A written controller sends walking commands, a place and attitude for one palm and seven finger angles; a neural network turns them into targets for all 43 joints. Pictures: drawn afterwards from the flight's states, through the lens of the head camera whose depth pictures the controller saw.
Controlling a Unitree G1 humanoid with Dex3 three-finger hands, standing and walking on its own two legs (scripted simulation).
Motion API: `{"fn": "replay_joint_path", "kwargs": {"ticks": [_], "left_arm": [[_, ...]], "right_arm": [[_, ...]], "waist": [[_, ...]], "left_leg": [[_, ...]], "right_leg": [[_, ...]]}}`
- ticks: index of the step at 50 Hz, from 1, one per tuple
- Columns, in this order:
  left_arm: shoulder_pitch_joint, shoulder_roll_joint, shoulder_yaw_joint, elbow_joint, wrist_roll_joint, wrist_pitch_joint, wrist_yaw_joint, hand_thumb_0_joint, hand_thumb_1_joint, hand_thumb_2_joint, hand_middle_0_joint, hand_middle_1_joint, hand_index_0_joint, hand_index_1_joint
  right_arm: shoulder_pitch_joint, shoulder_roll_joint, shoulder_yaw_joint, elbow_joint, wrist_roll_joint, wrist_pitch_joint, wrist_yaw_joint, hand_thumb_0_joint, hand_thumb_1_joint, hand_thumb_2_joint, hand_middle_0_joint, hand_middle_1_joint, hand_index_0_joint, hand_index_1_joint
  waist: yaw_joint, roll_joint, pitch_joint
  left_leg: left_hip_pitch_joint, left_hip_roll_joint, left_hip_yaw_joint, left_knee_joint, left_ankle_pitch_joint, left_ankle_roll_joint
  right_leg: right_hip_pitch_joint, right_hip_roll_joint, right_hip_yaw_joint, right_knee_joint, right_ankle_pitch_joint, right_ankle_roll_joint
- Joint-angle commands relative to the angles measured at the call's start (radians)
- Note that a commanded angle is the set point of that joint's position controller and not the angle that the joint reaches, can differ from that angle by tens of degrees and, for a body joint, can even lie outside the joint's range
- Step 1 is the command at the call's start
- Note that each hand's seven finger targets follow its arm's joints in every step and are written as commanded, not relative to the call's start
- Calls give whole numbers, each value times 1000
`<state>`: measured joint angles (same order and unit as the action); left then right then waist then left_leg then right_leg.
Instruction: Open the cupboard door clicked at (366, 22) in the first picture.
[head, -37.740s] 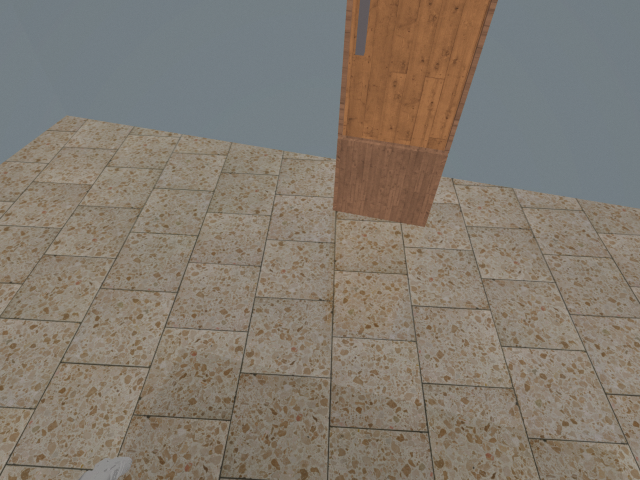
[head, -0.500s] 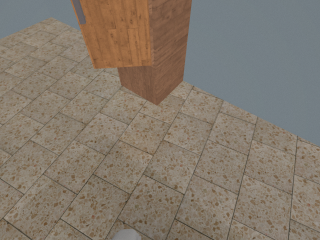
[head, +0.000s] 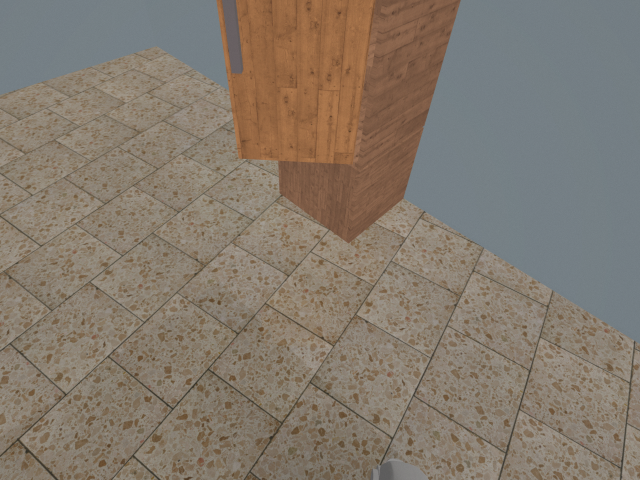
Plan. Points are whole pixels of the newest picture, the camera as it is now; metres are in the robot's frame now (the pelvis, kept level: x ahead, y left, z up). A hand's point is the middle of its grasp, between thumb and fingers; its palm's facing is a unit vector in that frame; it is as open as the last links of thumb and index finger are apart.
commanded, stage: take the last steps up to it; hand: left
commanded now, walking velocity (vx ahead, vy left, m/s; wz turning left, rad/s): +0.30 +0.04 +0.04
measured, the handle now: (234, 33) +1.07 +0.28 +0.06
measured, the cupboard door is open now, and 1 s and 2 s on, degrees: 42 42 42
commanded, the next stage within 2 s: come to a stop and stand still in 1.18 s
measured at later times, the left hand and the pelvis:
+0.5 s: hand (226, 446) +0.19 +0.15 -0.16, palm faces +0.12 -0.97 -0.23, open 7.0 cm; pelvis +0.16 -0.05 +0.00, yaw +4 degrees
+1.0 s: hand (203, 341) +0.36 +0.23 -0.18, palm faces +0.09 -0.98 -0.17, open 7.3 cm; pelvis +0.34 +0.05 +0.00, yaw +1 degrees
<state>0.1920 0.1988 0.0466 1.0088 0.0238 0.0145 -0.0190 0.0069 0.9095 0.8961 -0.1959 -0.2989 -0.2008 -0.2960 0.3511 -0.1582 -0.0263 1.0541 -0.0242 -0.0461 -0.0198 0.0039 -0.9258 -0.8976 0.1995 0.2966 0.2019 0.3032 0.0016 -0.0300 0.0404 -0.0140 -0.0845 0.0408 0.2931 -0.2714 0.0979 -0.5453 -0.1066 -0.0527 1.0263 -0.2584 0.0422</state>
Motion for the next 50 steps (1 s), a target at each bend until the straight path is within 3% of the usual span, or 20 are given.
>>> {"fn": "replay_joint_path", "kwargs": {"ticks": [1,7,8,10,11,12,13,15,17,19,25,32,33,35,36,37,38,41,43,50], "left_arm": [[-144,31,4,-111,-3,-33,2,0,900,900,-200,-300,-200,-300],[-201,15,2,-137,-7,-43,-1,0,900,900,-200,-300,-200,-300],[-160,27,5,-127,-7,-47,0,0,900,900,-200,-300,-200,-300],[59,58,22,-59,-6,-59,7,0,900,900,-200,-300,-200,-300],[217,121,42,-16,-1,-70,17,0,900,900,-200,-300,-200,-300],[320,194,62,20,-3,-68,27,0,900,900,-200,-300,-200,-300],[295,193,61,12,-21,-65,31,0,900,900,-200,-300,-200,-300],[123,98,37,-23,-18,-69,39,0,900,900,-200,-300,-200,-300],[66,24,12,-27,-15,-85,36,0,900,900,-200,-300,-200,-300],[81,9,9,-8,-13,-98,35,0,900,900,-200,-300,-200,-300],[169,27,12,44,-9,-115,29,0,900,900,-200,-300,-200,-300],[235,79,15,101,2,-101,33,0,900,900,-200,-300,-200,-300],[239,83,17,110,2,-99,34,0,900,900,-200,-300,-200,-300],[208,87,19,104,-6,-94,34,0,900,900,-200,-300,-200,-300],[217,59,12,93,-9,-93,30,0,900,900,-200,-300,-200,-300],[242,5,2,71,-19,-94,22,0,900,900,-200,-300,-200,-300],[174,14,-3,34,-14,-92,27,0,900,900,-200,-300,-200,-300],[99,0,10,35,-6,-75,23,0,900,900,-200,-300,-200,-300],[137,-22,11,52,1,-59,15,0,900,900,-200,-300,-200,-300],[57,-35,16,-1,1,-31,8,0,900,900,-200,-300,-200,-300]], "right_arm": [[138,-124,-20,12,1,-18,-15,0,-900,-900,200,300,200,300],[182,-125,-15,62,-7,-17,-18,0,-900,-900,200,300,200,300],[176,-127,-15,68,-6,-16,-18,0,-900,-900,200,300,200,300],[152,-132,-16,72,6,-19,-18,0,-900,-900,200,300,200,300],[145,-114,-18,59,18,-25,-11,0,-900,-900,200,300,200,300],[172,-75,-18,32,26,-27,-12,0,-900,-900,200,300,200,300],[120,-117,-27,22,21,-14,-6,0,-900,-900,200,300,200,300],[18,-60,-32,15,12,2,6,0,-900,-900,200,300,200,300],[61,-4,-24,31,2,27,17,0,-900,-900,200,300,200,300],[110,16,-27,49,-2,38,24,0,-900,-900,200,300,200,300],[-53,7,-32,-9,0,35,36,0,-900,-900,200,300,200,300],[-253,-24,-28,-76,3,9,50,0,-900,-900,200,300,200,300],[-243,-30,-29,-74,2,5,49,0,-900,-900,200,300,200,300],[-92,-68,-35,-25,-3,-9,36,0,-900,-900,200,300,200,300],[37,-137,-53,10,-9,-16,25,0,-900,-900,200,300,200,300],[149,-243,-79,26,-20,-19,13,0,-900,-900,200,300,200,300],[191,-263,-79,31,-8,-6,1,0,-900,-900,200,300,200,300],[11,-147,-47,-16,-2,-19,-9,0,-900,-900,200,300,200,300],[-13,-107,-33,-14,-1,-33,-12,0,-900,-900,200,300,200,300],[21,-93,-29,1,-2,-39,-10,0,-900,-900,200,300,200,300]], "waist": [[-46,109,78],[-46,109,105],[-23,83,84],[72,37,-17],[132,-68,-114],[137,-263,-198],[124,-154,-131],[62,-37,94],[-5,-57,118],[-34,-72,61],[3,-58,34],[45,-119,66],[34,-102,56],[-49,-56,-7],[-100,58,-103],[-123,292,-210],[-134,275,-217],[-61,127,-24],[-19,94,16],[8,89,42]], "left_leg": [[47,324,-207,-91,432,107],[5,317,-187,-37,498,88],[-13,305,-170,9,557,77],[-130,240,-115,243,623,25],[-315,168,-60,461,449,-16],[-539,14,7,766,-226,-66],[-578,71,-63,938,-294,-59],[-599,155,-98,968,-118,-62],[-515,184,-82,902,-11,-86],[-482,186,-50,829,43,-107],[-562,191,4,595,87,-141],[-483,140,58,339,23,-115],[-423,125,71,296,24,-108],[-153,75,110,158,91,-89],[77,178,14,154,163,-54],[279,428,-316,132,303,59],[270,498,-379,72,414,116],[-31,448,-234,-20,317,97],[-100,402,-136,-59,355,61],[-111,358,-19,-105,437,67]], "right_leg": [[-119,-12,-1,-124,10,-10],[40,36,-36,-315,-20,-51],[121,58,-47,-369,-25,-60],[468,82,-47,-496,76,-83],[730,-64,127,-529,70,-143],[899,-344,526,-649,158,-265],[764,-397,568,-746,79,-304],[426,-322,432,-844,-149,-242],[250,-237,227,-887,-88,-177],[267,-182,99,-885,23,-150],[433,-172,35,-845,322,-171],[510,-211,37,-765,420,-169],[498,-210,36,-730,431,-163],[410,-148,-35,-531,518,-127],[281,-86,-74,-322,378,-94],[45,48,-137,-44,-152,-51],[-32,54,-38,156,-325,-66],[-66,-30,50,258,-146,-62],[-32,-40,47,211,-78,-50],[-31,-35,20,-34,64,-34]]}}
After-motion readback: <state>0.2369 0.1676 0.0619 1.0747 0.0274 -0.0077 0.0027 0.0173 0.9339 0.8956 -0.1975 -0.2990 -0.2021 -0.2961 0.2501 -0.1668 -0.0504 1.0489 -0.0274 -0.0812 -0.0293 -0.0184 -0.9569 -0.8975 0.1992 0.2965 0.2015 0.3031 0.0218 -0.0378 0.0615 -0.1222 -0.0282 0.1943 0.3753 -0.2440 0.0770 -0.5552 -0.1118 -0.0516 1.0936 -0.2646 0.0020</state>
